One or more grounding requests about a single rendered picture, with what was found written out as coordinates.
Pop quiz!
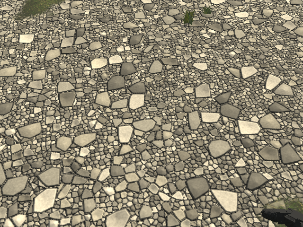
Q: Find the right robot hand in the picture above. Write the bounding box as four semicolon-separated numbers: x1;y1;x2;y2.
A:
261;208;303;227

